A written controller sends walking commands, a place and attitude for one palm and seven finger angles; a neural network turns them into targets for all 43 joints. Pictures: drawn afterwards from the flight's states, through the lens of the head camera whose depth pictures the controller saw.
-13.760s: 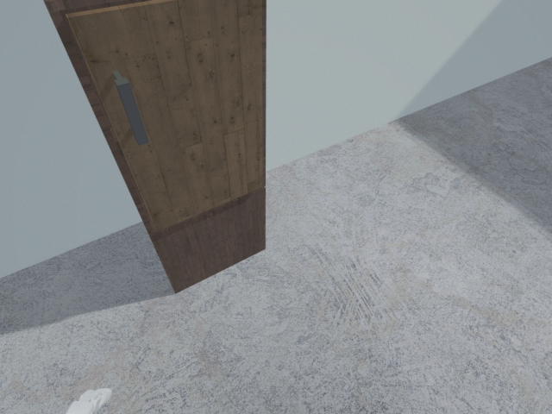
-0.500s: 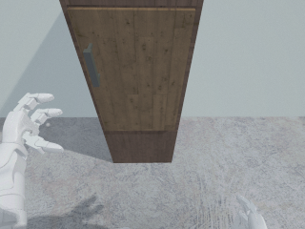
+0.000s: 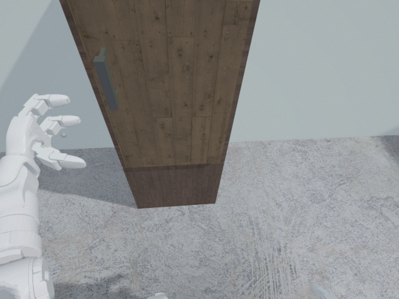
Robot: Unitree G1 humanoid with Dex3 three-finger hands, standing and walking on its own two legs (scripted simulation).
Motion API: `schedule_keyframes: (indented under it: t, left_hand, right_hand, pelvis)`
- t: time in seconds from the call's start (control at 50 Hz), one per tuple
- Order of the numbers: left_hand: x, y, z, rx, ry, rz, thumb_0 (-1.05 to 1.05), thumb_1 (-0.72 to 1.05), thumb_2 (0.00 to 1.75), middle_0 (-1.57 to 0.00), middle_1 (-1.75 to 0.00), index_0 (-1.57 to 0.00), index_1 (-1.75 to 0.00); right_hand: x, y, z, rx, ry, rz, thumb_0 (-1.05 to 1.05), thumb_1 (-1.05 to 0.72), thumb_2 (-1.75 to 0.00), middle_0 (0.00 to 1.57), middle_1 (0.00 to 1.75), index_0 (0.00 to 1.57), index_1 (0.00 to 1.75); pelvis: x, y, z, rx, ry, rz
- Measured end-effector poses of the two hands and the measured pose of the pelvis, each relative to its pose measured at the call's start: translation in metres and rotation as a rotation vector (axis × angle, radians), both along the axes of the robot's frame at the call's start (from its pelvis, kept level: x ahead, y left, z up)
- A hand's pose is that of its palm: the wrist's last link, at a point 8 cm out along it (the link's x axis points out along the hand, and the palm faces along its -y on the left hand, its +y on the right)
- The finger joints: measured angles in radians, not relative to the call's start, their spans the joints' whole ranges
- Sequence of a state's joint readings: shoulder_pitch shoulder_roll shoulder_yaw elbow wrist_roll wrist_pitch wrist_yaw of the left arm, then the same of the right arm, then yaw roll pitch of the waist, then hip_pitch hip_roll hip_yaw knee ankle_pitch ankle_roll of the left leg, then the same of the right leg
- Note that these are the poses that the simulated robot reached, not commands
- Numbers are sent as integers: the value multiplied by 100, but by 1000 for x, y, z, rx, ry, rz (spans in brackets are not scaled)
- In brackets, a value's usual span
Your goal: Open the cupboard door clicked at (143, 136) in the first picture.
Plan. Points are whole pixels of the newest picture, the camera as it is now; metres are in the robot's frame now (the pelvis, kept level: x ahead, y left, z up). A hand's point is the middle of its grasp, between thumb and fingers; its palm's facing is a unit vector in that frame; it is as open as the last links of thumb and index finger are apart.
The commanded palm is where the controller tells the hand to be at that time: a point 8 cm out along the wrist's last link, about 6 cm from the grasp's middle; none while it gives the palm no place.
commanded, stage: move the hooked fingers beside the handle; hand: left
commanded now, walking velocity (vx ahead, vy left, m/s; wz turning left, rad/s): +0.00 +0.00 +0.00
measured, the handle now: (108, 79) +0.58 +0.24 +0.10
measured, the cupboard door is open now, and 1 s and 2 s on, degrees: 0 0 0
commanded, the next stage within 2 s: none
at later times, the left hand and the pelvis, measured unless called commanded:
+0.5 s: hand (76, 109) +0.45 +0.27 +0.12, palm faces +0.12 -0.99 +0.02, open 14.0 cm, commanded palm +0.43 +0.33 +0.11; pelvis +0.00 -0.01 -0.01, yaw +0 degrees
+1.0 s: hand (73, 90) +0.51 +0.30 +0.12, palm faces +0.12 -0.99 +0.01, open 14.0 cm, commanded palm +0.49 +0.33 +0.10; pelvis +0.00 +0.00 -0.02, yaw -2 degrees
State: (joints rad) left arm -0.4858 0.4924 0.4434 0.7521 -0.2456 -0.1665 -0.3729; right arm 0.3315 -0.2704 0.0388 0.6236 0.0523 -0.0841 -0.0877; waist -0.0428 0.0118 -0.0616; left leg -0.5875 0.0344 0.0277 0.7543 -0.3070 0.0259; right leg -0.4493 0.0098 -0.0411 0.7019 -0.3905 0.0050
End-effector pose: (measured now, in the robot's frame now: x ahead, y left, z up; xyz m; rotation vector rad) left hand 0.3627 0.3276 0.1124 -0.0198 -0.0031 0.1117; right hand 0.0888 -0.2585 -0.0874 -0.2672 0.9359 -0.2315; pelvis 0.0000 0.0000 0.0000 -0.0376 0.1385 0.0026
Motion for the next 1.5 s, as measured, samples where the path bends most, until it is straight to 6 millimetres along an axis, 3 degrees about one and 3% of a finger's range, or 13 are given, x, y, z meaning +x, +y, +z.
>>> schedule_keyframes:
  t: [0.28, 0.48, 0.68, 0.86, 1.06, 1.2, 1.36, 1.5]
  left_hand:
    - [33, -1, -1, 2, 12, 10, -1, -50, 30, -30, -120, -30, -120]
    - [62, -6, 6, 4, -11, 4, -1, -50, 30, -30, -120, -30, -120]
    - [85, 4, 6, 24, 13, 20, -1, -50, 30, -30, -120, -30, -120]
    - [107, 14, 4, 6, 50, 4, -1, -50, 30, -30, -120, -30, -120]
    - [123, 18, 5, 10, -2, -16, -1, -50, 30, -30, -120, -30, -120]
    - [117, 21, -14, -16, 62, -5, -1, -50, 30, -30, -120, -30, -120]
    - [110, 24, 7, 17, -51, 10, -1, -50, 30, -30, -120, -29, -120]
    - [102, 16, -8, -12, 69, -27, -1, -50, 30, -30, -120, -30, -120]
  right_hand:
    - [-21, -4, -6, -18, 84, -23, 1, -91, -90, 21, 30, 21, 30]
    - [-57, -17, -13, -32, 204, -76, 1, -91, -90, 21, 30, 21, 30]
    - [-94, -28, -15, -53, 327, -146, 1, -91, -90, 21, 30, 21, 30]
    - [-111, -28, -11, -74, 400, -189, 1, -91, -90, 21, 30, 21, 30]
    - [-113, -14, -10, -61, 445, -199, 1, -91, -90, 21, 30, 21, 30]
    - [-99, -2, -12, -37, 415, -186, 1, -91, -89, 21, 30, 21, 30]
    - [-81, 3, -16, -24, 376, -153, 1, -91, -89, 21, 30, 21, 30]
    - [-70, 1, -15, -30, 330, -125, 1, -91, -89, 21, 30, 21, 30]
  pelvis:
    - [-4, 1, -4, -6, 34, 2]
    - [-5, -5, -8, -8, 74, -6]
    - [-3, -10, -13, -13, 122, -19]
    - [0, -9, -16, -25, 163, -21]
    - [9, 0, -17, -31, 193, -34]
    - [13, 7, -16, -32, 183, -35]
    - [13, 10, -17, -38, 166, -25]
    - [9, 10, -16, -34, 153, -15]
